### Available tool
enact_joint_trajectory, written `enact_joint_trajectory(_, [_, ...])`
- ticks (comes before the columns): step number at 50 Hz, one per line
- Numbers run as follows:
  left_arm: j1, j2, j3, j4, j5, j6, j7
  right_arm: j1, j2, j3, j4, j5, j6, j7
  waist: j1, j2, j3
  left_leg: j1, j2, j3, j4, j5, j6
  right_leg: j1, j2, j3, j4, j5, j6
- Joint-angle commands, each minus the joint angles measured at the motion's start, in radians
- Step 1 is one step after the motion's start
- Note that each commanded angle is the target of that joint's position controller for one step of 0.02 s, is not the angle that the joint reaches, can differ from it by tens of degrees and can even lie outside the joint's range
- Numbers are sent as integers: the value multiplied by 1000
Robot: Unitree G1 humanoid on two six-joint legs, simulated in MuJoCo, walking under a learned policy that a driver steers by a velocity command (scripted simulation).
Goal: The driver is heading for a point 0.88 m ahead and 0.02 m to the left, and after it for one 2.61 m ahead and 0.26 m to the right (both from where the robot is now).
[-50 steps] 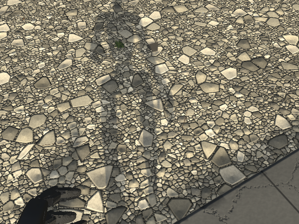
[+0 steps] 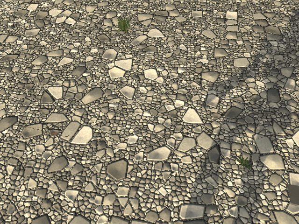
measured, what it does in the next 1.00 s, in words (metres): walks ahead: left foot, then right foot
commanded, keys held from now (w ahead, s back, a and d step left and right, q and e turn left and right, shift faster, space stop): w+q+shift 0.36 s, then w+e+shift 0.64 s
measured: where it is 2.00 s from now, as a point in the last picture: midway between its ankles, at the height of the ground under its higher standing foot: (136, 39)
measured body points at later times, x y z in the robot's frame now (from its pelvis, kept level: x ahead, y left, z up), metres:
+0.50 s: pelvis +0.44 +0.08 +0.00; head +0.46 +0.08 +0.45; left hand +0.45 +0.36 -0.11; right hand +0.61 -0.15 -0.12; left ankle +0.43 +0.09 -0.72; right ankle +0.45 -0.10 -0.61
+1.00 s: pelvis +0.91 +0.20 +0.01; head +0.92 +0.21 +0.46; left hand +0.83 +0.48 -0.12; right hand +1.15 +0.01 -0.04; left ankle +0.95 +0.39 -0.64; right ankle +0.88 +0.16 -0.72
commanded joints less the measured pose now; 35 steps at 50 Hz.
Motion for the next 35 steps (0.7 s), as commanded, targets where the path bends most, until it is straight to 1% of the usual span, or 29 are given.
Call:
enact_joint_trajectory(1, [188, 85, 36, 43, -5, -4, 1, -104, 35, 26, -150, -30, 17, 38, 74, -156, 6, -436, 156, -19, 45, 57, -20, 314, -259, 327, -391, -230, -137])
enact_joint_trajectory(3, [210, 68, 34, 80, -25, -27, -13, -153, 62, 40, -201, -29, 41, 56, 46, -157, 17, -458, 180, -8, 23, 100, -28, 290, -252, 195, -430, -66, -126])
enact_joint_trajectory(4, [192, 76, 38, 82, -30, -38, -20, -182, 53, 42, -224, -27, 45, 60, 31, -146, 18, -452, 183, -2, -12, 151, -30, 272, -243, 121, -455, 18, -121])
enact_joint_trajectory(6, [144, 95, 42, 81, -27, -53, -23, -226, 35, 45, -261, -20, 50, 64, -1, -142, 38, -429, 188, 17, -112, 263, -31, 238, -216, -24, -494, 137, -109])
enact_joint_trajectory(9, [168, 124, 49, 98, -28, -59, -19, -326, 21, 54, -293, -21, 50, 80, 15, -91, 102, -353, 168, 122, -367, 378, -6, 250, -169, -187, -559, 243, -97])
enact_joint_trajectory(10, [201, 132, 50, 109, -29, -56, -16, -363, 25, 58, -295, -23, 47, 85, 34, -69, 118, -326, 146, 173, -441, 383, 13, 287, -149, -233, -555, 341, -90])
enact_joint_trajectory(11, [220, 158, 55, 110, -25, -53, -13, -374, 33, 62, -300, -22, 44, 87, 32, -84, 115, -273, 126, 203, -505, 374, 34, 323, -159, -261, -526, 520, -88])
enact_joint_trajectory(12, [246, 176, 58, 110, -25, -46, -9, -369, 21, 59, -289, -21, 41, 84, 30, -86, 91, -230, 84, 245, -533, 351, 51, 390, -158, -282, -463, 792, -84])
enact_joint_trajectory(13, [267, 207, 65, 105, -23, -33, -1, -339, 7, 54, -278, -20, 38, 77, 8, -114, 49, -185, 44, 268, -554, 299, 67, 459, -173, -287, -372, 1034, -79])
enact_joint_trajectory(14, [264, 240, 73, 97, -18, -15, 6, -257, -14, 45, -256, -17, 35, 69, -43, -142, -7, -103, 11, 272, -563, 237, 83, 498, -195, -285, -235, 1208, -79])
enact_joint_trajectory(15, [239, 274, 84, 83, -13, 5, 12, -103, -46, 28, -216, -16, 33, 58, -123, -161, -87, 51, -20, 259, -563, 173, 104, 485, -222, -272, -35, 1305, -86])
enact_joint_trajectory(16, [205, 281, 88, 59, -12, 21, 11, 110, -89, 1, -146, -14, 28, 42, -208, -146, -179, 295, -46, 217, -620, 139, 134, 383, -231, -244, 247, 1240, -94])
enact_joint_trajectory(17, [212, 239, 83, 55, -4, 24, 0, 170, -138, -29, -101, -12, 31, 16, -202, -45, -193, 518, -12, 96, -672, 69, 156, 143, -140, -233, 583, 630, -73])
enact_joint_trajectory(18, [255, 93, 49, -41, -5, 14, -20, 45, -257, -53, -133, -17, 48, 5, -29, 242, -192, 729, 230, -407, -769, 104, 274, -307, 54, -185, 982, -263, -9])
enact_joint_trajectory(19, [175, 147, 44, -115, -24, -15, -17, 107, -262, -57, -174, -29, 60, -3, -92, 111, -356, 836, 335, -701, -970, -34, 352, -464, 58, 34, 1060, -210, -23])
enact_joint_trajectory(20, [115, 152, 35, -109, -31, -33, -16, 100, -205, -47, -148, -28, 52, -19, -85, -11, -240, 716, 358, -663, -1064, -42, 301, -495, -5, 56, 985, -122, -40])
enact_joint_trajectory(21, [137, 144, 29, -80, -37, -33, -11, 60, -144, -30, -129, -26, 35, -25, -23, -100, -106, 523, 339, -554, -1075, 27, 252, -439, -54, 41, 882, -70, -50])
enact_joint_trajectory(22, [142, 126, 20, -64, -24, -21, -12, 18, -105, -14, -123, -27, 12, -28, 24, -138, -66, 369, 301, -457, -1074, 100, 215, -350, -86, 47, 811, -71, -53])
enact_joint_trajectory(23, [178, 115, 16, -44, -14, 2, -18, -14, -67, 3, -125, -27, -10, -30, 62, -145, -41, 244, 275, -375, -1091, 179, 196, -263, -106, 57, 763, -71, -53])
enact_joint_trajectory(24, [193, 103, 14, -28, -14, 26, -28, -8, -36, 17, -110, -20, -30, -28, 81, -136, -22, 163, 253, -308, -1119, 213, 179, -212, -120, 63, 710, -80, -49])
enact_joint_trajectory(25, [193, 87, 13, -22, -20, 43, -38, 7, -31, 20, -90, -15, -45, -22, 89, -121, 6, 131, 235, -235, -1152, 219, 159, -218, -126, 64, 656, -74, -51])
enact_joint_trajectory(26, [138, 73, 8, -40, -25, 50, -45, 40, -37, 18, -71, -14, -59, -14, 72, -88, 56, 113, 227, -185, -1177, 301, 142, -255, -131, 56, 593, -32, -58])
enact_joint_trajectory(28, [9, 61, 3, -74, -42, 48, -52, 82, -34, 19, -48, -10, -75, -1, 28, -69, 116, 140, 170, -38, -1219, 467, 71, -314, -101, 33, 426, 109, -87])
enact_joint_trajectory(29, [-5, 64, 6, -61, -53, 50, -56, 64, -29, 22, -46, -11, -77, 2, 22, -78, 99, 180, 111, 51, -1228, 520, 22, -307, -61, 5, 376, 187, -104])
enact_joint_trajectory(30, [-22, 40, -2, -81, -54, 41, -64, 75, -24, 28, -49, -6, -87, 5, 22, -40, 104, 162, 123, 100, -1224, 650, -3, -260, -54, -8, 265, 278, -119])
enact_joint_trajectory(32, [-93, 32, -7, -91, -55, 30, -75, 111, -15, 36, -27, 4, -103, -1, -2, -44, 112, 203, 144, 155, -1277, 795, -38, -195, -20, -85, 131, 429, -149])
enact_joint_trajectory(33, [-105, 38, -7, -85, -56, 27, -78, 119, -26, 37, -21, 3, -107, -6, -7, -47, 99, 262, 155, 171, -1293, 855, -54, -169, 7, -106, 80, 471, -166])
enact_joint_trajectory(34, [-94, 50, -4, -78, -52, 24, -81, 121, -39, 38, -15, 0, -110, -16, 5, -32, 78, 336, 168, 193, -1263, 1041, -73, -144, 42, -132, 41, 483, -182])
enact_joint_trajectory(35, [-46, 63, 1, -54, -56, 29, -81, 104, -65, 35, -24, 0, -108, -28, 28, -2, 17, 409, 173, 220, -1192, 1292, -96, -99, 92, -155, 48, 457, -186])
